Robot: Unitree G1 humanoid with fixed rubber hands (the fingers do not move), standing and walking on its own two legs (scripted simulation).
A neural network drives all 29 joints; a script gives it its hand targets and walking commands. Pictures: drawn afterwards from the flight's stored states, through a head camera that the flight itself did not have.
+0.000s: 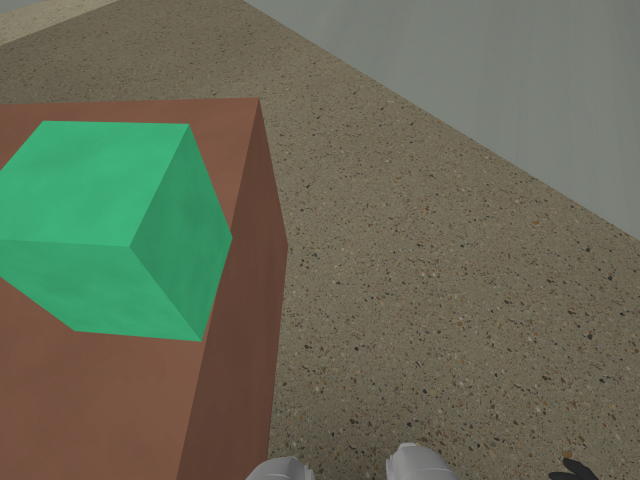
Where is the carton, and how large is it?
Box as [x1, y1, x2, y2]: [0, 121, 232, 341]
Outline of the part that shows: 43,121 0,171 0,276 74,330 201,341 232,237 189,125 171,123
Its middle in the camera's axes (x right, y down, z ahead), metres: -0.28 +0.00 +0.56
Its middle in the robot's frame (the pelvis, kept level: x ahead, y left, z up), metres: +0.43 +0.31 +0.03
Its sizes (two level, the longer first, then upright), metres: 0.210 0.200 0.250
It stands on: a pedestal, 0.64 m high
